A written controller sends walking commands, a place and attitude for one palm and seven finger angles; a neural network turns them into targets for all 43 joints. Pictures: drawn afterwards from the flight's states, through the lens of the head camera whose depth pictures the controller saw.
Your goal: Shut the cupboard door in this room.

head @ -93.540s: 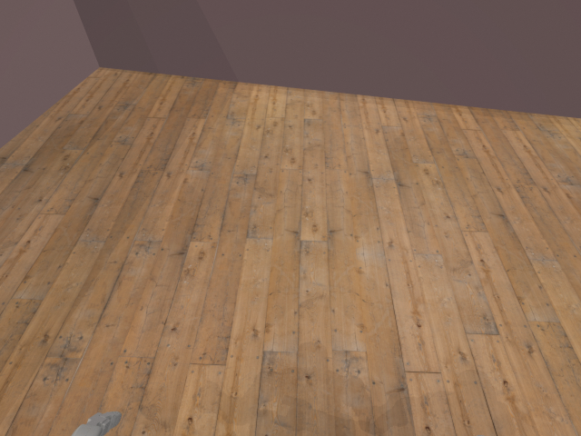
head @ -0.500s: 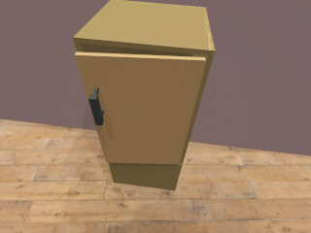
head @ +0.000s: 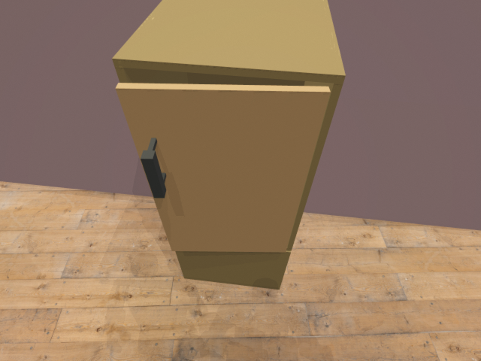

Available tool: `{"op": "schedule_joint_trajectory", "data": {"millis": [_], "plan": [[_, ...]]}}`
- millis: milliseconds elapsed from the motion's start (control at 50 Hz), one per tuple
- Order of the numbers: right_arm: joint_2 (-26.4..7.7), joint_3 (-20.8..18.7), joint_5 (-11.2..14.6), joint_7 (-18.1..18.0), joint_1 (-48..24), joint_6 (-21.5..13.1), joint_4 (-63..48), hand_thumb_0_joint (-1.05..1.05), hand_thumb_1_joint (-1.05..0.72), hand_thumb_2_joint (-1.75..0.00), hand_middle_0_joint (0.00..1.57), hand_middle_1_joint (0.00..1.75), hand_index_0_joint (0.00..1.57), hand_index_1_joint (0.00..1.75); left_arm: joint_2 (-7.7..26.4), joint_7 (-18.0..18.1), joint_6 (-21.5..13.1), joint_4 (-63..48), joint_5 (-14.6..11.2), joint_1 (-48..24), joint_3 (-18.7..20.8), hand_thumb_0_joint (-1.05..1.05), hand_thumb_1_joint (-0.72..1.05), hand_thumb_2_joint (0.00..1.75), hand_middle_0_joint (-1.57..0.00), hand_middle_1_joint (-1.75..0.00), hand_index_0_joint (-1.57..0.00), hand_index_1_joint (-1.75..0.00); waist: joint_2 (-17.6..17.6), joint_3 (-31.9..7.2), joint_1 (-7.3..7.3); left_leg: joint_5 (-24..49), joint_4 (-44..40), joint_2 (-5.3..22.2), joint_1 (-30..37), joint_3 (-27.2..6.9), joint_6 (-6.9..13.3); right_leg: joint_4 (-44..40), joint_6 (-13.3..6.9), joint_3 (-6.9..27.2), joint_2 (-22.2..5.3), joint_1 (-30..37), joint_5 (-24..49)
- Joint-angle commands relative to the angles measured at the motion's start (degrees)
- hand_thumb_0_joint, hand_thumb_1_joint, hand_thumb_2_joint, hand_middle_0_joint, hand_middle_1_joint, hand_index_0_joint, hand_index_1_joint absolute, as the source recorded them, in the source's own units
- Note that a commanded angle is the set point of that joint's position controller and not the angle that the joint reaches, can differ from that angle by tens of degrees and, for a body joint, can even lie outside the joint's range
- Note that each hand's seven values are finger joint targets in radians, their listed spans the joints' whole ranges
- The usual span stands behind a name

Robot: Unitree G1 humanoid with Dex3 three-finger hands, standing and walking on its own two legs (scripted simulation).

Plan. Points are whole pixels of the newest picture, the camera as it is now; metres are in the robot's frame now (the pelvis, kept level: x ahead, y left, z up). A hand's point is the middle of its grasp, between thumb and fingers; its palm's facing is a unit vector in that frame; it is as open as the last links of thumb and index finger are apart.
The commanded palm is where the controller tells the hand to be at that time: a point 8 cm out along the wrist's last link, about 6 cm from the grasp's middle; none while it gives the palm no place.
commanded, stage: come to a stop and stand still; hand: left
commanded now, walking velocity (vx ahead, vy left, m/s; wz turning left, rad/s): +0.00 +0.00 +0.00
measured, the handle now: (156, 168) +0.47 +0.21 +0.03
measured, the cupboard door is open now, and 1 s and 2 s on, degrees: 6 6 6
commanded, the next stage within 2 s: look again from close up in 0.84 s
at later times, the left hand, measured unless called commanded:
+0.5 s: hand out of the picture +0.11 +0.24 -0.16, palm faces -0.02 -0.95 -0.31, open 7.4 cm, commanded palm none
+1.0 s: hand out of the picture +0.09 +0.24 -0.16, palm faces +0.00 -0.96 -0.29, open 7.4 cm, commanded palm none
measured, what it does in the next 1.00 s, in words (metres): stands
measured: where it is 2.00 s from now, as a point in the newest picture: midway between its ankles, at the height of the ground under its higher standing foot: outside the picture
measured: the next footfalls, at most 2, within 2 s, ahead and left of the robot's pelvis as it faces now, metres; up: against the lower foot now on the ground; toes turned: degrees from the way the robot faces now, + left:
none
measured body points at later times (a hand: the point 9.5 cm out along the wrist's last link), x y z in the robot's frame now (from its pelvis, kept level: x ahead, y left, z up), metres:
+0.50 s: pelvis +0.03 +0.01 +0.01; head +0.04 +0.01 +0.45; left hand +0.11 +0.29 -0.13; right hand +0.12 -0.28 -0.12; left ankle -0.03 +0.09 -0.74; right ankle +0.06 -0.13 -0.74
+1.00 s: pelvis +0.03 +0.01 +0.01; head +0.04 +0.03 +0.46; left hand +0.09 +0.29 -0.14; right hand +0.11 -0.27 -0.12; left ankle -0.03 +0.09 -0.74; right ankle +0.06 -0.13 -0.74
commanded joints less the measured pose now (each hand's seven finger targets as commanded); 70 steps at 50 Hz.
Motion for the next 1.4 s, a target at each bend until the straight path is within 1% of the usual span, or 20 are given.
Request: {"op": "schedule_joint_trajectory", "data": {"millis": [0, 80, 120, 140, 260, 360, 400, 440, 520, 540, 660, 720, 840, 920, 1020, 1060, 1120, 1140, 1280, 1380], "plan": [[-10.4, -2.0, 0.1, -0.5, -2.5, -1.5, -2.3, 0.00, -0.90, -0.90, 0.20, 0.30, 0.20, 0.30, 10.4, 0.6, -1.5, -2.8, -0.1, -2.0, 2.0, 0.00, 0.90, 0.90, -0.20, -0.30, -0.20, -0.30, -0.4, -2.2, -0.07, 7.5, -7.2, 8.7, -4.2, -8.2, 0.3, -3.4, -3.0, 6.4, -5.5, 6.4, 4.0], [-11.3, -1.9, 0.1, -0.5, -4.3, -1.6, -2.1, 0.00, -0.90, -0.90, 0.20, 0.30, 0.20, 0.30, 11.3, 0.5, -1.6, -2.8, -0.1, -3.6, 2.0, 0.00, 0.90, 0.90, -0.20, -0.30, -0.20, -0.30, 0.4, -3.2, 0.02, 11.1, -7.4, 8.9, -2.9, -8.0, 0.1, -3.2, -2.9, 6.1, -5.7, 8.0, 8.0], [-11.9, -1.9, 0.1, -0.5, -5.2, -1.5, -2.3, 0.00, -0.90, -0.90, 0.20, 0.30, 0.20, 0.30, 11.8, 0.4, -1.5, -2.8, -0.1, -4.7, 2.1, 0.00, 0.90, 0.90, -0.20, -0.30, -0.20, -0.30, -0.4, -2.8, -0.09, 10.4, -7.9, 8.9, -2.7, -8.0, -0.1, -3.7, -2.8, 6.2, -5.7, 7.9, 7.4], [-11.8, -1.8, 0.0, -0.5, -5.5, -1.5, -2.2, 0.00, -0.90, -0.90, 0.20, 0.30, 0.20, 0.30, 11.9, 0.4, -1.4, -2.8, 0.0, -5.1, 2.0, 0.00, 0.90, 0.90, -0.20, -0.30, -0.20, -0.30, 0.6, -2.9, -0.04, 11.7, -8.2, 9.1, -2.4, -8.1, -0.1, -3.6, -2.9, 6.0, -5.6, 8.2, 8.2], [-13.1, -1.7, 0.0, -0.5, -7.4, -1.6, -2.3, 0.00, -0.90, -0.90, 0.20, 0.30, 0.20, 0.30, 12.8, 0.3, -1.4, -3.1, 0.0, -6.9, 2.1, 0.00, 0.90, 0.90, -0.20, -0.30, -0.20, -0.30, 0.0, -4.5, 0.13, 16.6, -8.3, 9.4, -0.5, -7.9, -0.3, -3.8, -2.6, 5.4, -5.7, 10.0, 11.6], [-13.9, -1.7, -0.1, -0.5, -8.3, -1.6, -2.4, 0.00, -0.90, -0.90, 0.20, 0.30, 0.20, 0.30, 13.3, 0.2, -1.2, -3.1, -0.1, -7.7, 2.1, 0.00, 0.90, 0.90, -0.20, -0.30, -0.20, -0.30, 0.4, -5.3, 0.17, 19.2, -8.6, 9.5, 1.0, -7.7, -0.5, -4.0, -2.5, 5.0, -5.8, 10.8, 13.1], [-14.2, -1.6, 0.0, -0.5, -8.6, -1.5, -2.4, 0.00, -0.90, -0.90, 0.20, 0.30, 0.20, 0.30, 13.5, 0.2, -1.2, -3.1, -0.1, -7.9, 2.1, 0.00, 0.90, 0.90, -0.20, -0.30, -0.20, -0.30, -0.9, -5.2, 0.12, 18.5, -8.7, 9.5, 1.2, -7.7, -0.5, -4.5, -2.4, 5.1, -5.9, 10.8, 13.1], [-14.2, -1.6, 0.0, -0.5, -8.5, -1.5, -2.2, 0.00, -0.90, -0.90, 0.20, 0.30, 0.20, 0.30, 13.5, 0.2, -1.1, -2.9, -0.1, -8.1, 2.0, 0.00, 0.90, 0.90, -0.20, -0.30, -0.20, -0.30, 0.2, -5.0, 0.08, 18.8, -9.3, 9.6, 1.3, -7.7, -0.6, -4.6, -2.4, 4.9, -5.7, 10.9, 12.7], [-14.7, -1.5, 0.1, -0.5, -8.6, -1.5, -2.0, 0.00, -0.90, -0.90, 0.20, 0.30, 0.20, 0.30, 13.9, 0.2, -1.2, -2.6, -0.1, -7.9, 2.0, 0.00, 0.90, 0.90, -0.20, -0.30, -0.20, -0.30, -0.9, -6.1, 0.17, 20.4, -9.2, 9.6, 2.4, -7.6, -0.6, -4.8, -2.4, 4.9, -6.0, 11.9, 14.5], [-14.5, -1.5, 0.1, -0.6, -8.3, -1.6, -2.0, 0.00, -0.90, -0.90, 0.20, 0.30, 0.20, 0.30, 13.9, 0.2, -1.1, -2.7, -0.1, -7.9, 2.1, 0.00, 0.90, 0.90, -0.20, -0.30, -0.20, -0.30, 0.1, -6.1, 0.11, 21.9, -9.3, 9.7, 2.7, -7.5, -0.7, -4.6, -2.5, 4.6, -5.9, 12.2, 15.1], [-14.6, -1.4, 0.1, -0.7, -8.1, -1.5, -1.4, 0.00, -0.90, -0.90, 0.20, 0.30, 0.20, 0.30, 13.8, 0.3, -0.9, -2.2, -0.1, -7.6, 2.0, 0.00, 0.90, 0.90, -0.20, -0.30, -0.20, -0.30, 0.4, -5.8, 0.19, 24.5, -9.3, 9.7, 3.3, -7.3, -1.0, -4.6, -2.3, 4.0, -5.8, 12.5, 15.5], [-14.7, -1.3, 0.2, -0.7, -8.0, -1.5, -1.2, 0.00, -0.90, -0.90, 0.20, 0.30, 0.20, 0.30, 13.7, 0.2, -0.9, -1.8, -0.1, -7.2, 2.0, 0.00, 0.90, 0.90, -0.20, -0.30, -0.20, -0.30, 0.1, -5.0, 0.23, 22.1, -10.0, 9.7, 2.9, -7.6, -0.9, -5.4, -2.2, 4.3, -5.9, 12.4, 14.0], [-14.1, -1.2, 0.2, -0.9, -7.1, -1.5, -0.8, 0.00, -0.90, -0.90, 0.20, 0.30, 0.20, 0.30, 13.4, 0.3, -0.8, -1.5, 0.0, -6.8, 2.0, 0.00, 0.90, 0.90, -0.20, -0.30, -0.20, -0.30, 0.1, -4.5, 0.15, 23.5, -10.4, 9.7, 3.1, -7.6, -1.1, -5.4, -2.2, 4.0, -5.7, 12.6, 14.3], [-14.1, -1.2, 0.2, -0.8, -7.3, -1.5, -0.6, 0.00, -0.90, -0.90, 0.20, 0.30, 0.20, 0.30, 13.1, 0.3, -0.8, -1.1, 0.0, -6.2, 1.9, 0.00, 0.90, 0.90, -0.20, -0.30, -0.20, -0.30, 0.2, -3.4, 0.33, 20.9, -10.9, 9.6, 2.7, -7.7, -1.0, -6.4, -2.0, 4.2, -5.8, 12.1, 12.3], [-14.0, -1.3, 0.2, -0.9, -6.7, -1.6, -0.4, 0.00, -0.90, -0.90, 0.20, 0.30, 0.20, 0.30, 12.8, 0.3, -0.9, -0.9, 0.0, -5.9, 2.0, 0.00, 0.90, 0.90, -0.20, -0.30, -0.20, -0.30, -0.5, -3.9, 0.27, 20.3, -11.2, 9.6, 2.9, -7.9, -1.0, -6.7, -2.0, 4.3, -5.9, 12.4, 12.2], [-13.7, -1.3, 0.2, -0.9, -6.5, -1.6, -0.4, 0.00, -0.90, -0.90, 0.20, 0.30, 0.20, 0.30, 12.7, 0.3, -0.7, -0.9, 0.0, -5.9, 2.0, 0.00, 0.90, 0.90, -0.20, -0.30, -0.20, -0.30, 0.5, -2.7, 0.34, 20.5, -11.4, 9.6, 2.4, -7.8, -1.1, -6.6, -1.9, 4.2, -5.6, 11.9, 11.2], [-13.6, -1.2, 0.3, -0.9, -6.5, -1.6, -0.2, 0.00, -0.90, -0.90, 0.20, 0.30, 0.20, 0.30, 12.5, 0.2, -0.7, -0.7, 0.0, -5.6, 2.0, 0.00, 0.90, 0.90, -0.20, -0.30, -0.20, -0.30, -0.3, -1.8, 0.32, 18.1, -12.0, 9.6, 1.7, -8.0, -1.0, -7.1, -1.8, 4.3, -5.7, 11.5, 9.8], [-13.4, -1.2, 0.3, -0.9, -6.1, -1.6, -0.2, 0.00, -0.90, -0.90, 0.20, 0.30, 0.20, 0.30, 12.5, 0.2, -0.7, -0.7, 0.1, -5.4, 2.0, 0.00, 0.90, 0.90, -0.20, -0.30, -0.20, -0.30, 0.7, -2.0, 0.40, 17.9, -12.2, 9.6, 1.7, -7.8, -1.0, -7.1, -1.7, 4.1, -5.6, 11.7, 9.3], [-13.6, -1.3, 0.3, -0.9, -5.7, -1.8, 0.1, 0.00, -0.90, -0.90, 0.20, 0.30, 0.20, 0.30, 12.7, 0.2, -1.0, -0.6, 0.0, -5.0, 2.0, 0.00, 0.90, 0.90, -0.20, -0.30, -0.20, -0.30, -0.3, -3.3, 0.32, 18.9, -11.8, 9.6, 2.3, -8.1, -0.9, -7.0, -2.0, 4.4, -5.9, 12.3, 11.3], [-13.5, -1.2, 0.4, -0.9, -5.5, -1.7, 0.3, 0.00, -0.90, -0.90, 0.20, 0.30, 0.20, 0.30, 12.7, 0.3, -1.0, -0.4, 0.0, -4.9, 2.0, 0.00, 0.90, 0.90, -0.20, -0.30, -0.20, -0.30, -0.1, -2.3, 0.32, 17.2, -12.2, 9.6, 1.7, -8.2, -0.9, -7.6, -1.9, 4.3, -5.9, 12.0, 9.7]]}}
